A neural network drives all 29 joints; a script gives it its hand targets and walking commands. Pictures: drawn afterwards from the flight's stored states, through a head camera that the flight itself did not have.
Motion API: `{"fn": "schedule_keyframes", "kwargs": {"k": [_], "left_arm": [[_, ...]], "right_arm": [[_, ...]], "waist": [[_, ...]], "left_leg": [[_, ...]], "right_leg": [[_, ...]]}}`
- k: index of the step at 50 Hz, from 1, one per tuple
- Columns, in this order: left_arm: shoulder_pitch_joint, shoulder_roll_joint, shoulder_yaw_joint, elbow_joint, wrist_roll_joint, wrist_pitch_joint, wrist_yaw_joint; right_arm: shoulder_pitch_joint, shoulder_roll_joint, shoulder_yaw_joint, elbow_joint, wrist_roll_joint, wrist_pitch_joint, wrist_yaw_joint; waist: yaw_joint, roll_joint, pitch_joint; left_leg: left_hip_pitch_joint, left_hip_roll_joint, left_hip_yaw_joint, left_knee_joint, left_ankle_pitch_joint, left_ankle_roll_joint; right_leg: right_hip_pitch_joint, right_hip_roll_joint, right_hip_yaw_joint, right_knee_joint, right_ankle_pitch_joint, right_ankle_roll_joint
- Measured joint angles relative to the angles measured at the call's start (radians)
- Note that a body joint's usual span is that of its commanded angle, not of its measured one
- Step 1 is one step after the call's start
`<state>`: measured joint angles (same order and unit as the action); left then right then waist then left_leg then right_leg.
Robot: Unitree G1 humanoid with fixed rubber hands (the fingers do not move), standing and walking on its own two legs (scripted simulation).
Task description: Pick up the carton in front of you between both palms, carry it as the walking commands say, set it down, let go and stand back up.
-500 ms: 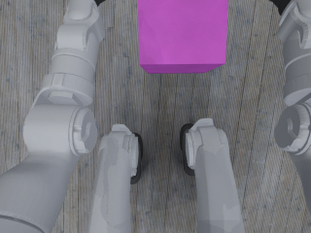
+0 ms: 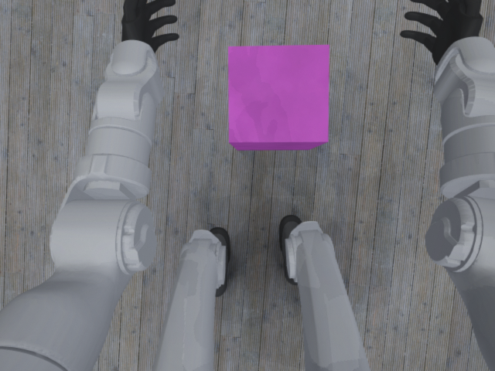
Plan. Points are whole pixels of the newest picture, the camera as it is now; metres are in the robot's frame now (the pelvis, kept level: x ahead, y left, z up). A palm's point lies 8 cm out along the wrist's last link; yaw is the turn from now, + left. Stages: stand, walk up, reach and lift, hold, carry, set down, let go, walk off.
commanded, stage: set down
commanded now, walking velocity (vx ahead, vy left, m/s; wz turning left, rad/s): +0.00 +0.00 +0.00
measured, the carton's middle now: (275, 107) +0.53 -0.07 -0.46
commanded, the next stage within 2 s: let go in 0.08 s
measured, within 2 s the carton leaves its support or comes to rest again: neither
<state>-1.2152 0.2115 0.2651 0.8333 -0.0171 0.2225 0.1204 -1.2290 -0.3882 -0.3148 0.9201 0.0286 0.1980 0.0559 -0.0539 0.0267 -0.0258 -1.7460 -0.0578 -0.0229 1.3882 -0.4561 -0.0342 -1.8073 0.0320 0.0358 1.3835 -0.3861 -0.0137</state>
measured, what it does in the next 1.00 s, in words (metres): rises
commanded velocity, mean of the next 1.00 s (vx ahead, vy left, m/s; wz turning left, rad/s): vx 0.00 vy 0.00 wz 0.00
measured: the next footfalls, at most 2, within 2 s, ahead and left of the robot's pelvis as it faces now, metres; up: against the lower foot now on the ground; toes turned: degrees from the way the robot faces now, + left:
none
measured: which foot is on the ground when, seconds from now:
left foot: down 0.00-1.00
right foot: down 0.00-1.00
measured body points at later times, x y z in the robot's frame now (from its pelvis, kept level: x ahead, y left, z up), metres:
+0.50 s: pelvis +0.05 +0.00 +0.12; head +0.30 -0.03 +0.49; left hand +0.45 +0.16 +0.00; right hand +0.42 -0.28 +0.00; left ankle +0.07 +0.13 -0.55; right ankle +0.09 -0.11 -0.55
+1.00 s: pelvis +0.10 +0.02 +0.19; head +0.15 +0.02 +0.63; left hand +0.30 +0.24 +0.10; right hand +0.26 -0.23 +0.10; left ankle +0.07 +0.13 -0.55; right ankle +0.09 -0.11 -0.55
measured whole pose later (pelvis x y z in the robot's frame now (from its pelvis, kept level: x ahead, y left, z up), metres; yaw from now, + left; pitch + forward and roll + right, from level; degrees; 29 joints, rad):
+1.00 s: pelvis +0.10 +0.02 +0.19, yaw -3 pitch +5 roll +0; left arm 0.18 0.20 0.05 0.47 0.01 0.01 -0.04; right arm 0.19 -0.21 -0.06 0.46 0.01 0.01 0.07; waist -0.01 0.00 0.03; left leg -0.28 -0.03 -0.05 0.48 -0.29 0.01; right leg -0.32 0.02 0.04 0.45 -0.22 0.00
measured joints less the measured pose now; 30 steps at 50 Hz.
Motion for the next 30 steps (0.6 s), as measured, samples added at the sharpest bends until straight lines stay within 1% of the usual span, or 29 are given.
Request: {"fn": "schedule_keyframes", "kwargs": {"k": [5,10,14,17,22,30], "left_arm": [[0.027,-0.013,0.010,0.002,0.022,-0.015,-0.009],[0.086,-0.038,0.022,-0.019,0.076,-0.023,-0.016],[0.211,-0.067,0.012,-0.087,0.121,-0.023,-0.020],[0.348,-0.084,-0.010,-0.153,0.130,-0.033,-0.025],[0.563,-0.089,-0.048,-0.232,0.114,-0.067,-0.045],[0.809,-0.079,-0.092,-0.243,0.093,-0.143,-0.089]], "right_arm": [[0.026,0.012,-0.023,0.010,-0.024,-0.022,0.012],[0.085,0.028,-0.033,-0.008,-0.072,-0.036,0.028],[0.209,0.052,-0.019,-0.077,-0.116,-0.038,0.042],[0.339,0.076,0.000,-0.146,-0.131,-0.044,0.050],[0.547,0.108,0.038,-0.235,-0.112,-0.071,0.053],[0.814,0.142,0.099,-0.284,-0.066,-0.138,0.048]], "waist": [[0.003,0.000,-0.006],[0.008,-0.002,-0.009],[0.013,-0.004,-0.009],[0.016,-0.004,-0.009],[0.014,-0.007,-0.011],[0.018,-0.017,-0.043]], "left_leg": [[0.089,0.003,-0.007,-0.123,0.043,0.001],[0.177,0.007,-0.012,-0.238,0.082,0.002],[0.272,0.011,-0.015,-0.331,0.106,0.003],[0.359,0.015,-0.019,-0.400,0.120,0.004],[0.513,0.021,-0.026,-0.500,0.133,0.005],[0.736,0.028,-0.031,-0.614,0.142,0.012]], "right_leg": [[0.093,-0.001,-0.002,-0.126,0.041,0.000],[0.184,-0.001,-0.002,-0.241,0.077,-0.001],[0.279,-0.001,-0.001,-0.331,0.099,-0.003],[0.367,0.000,-0.003,-0.400,0.110,-0.005],[0.522,0.002,-0.006,-0.500,0.123,-0.007],[0.748,0.003,-0.007,-0.616,0.130,-0.005]]}}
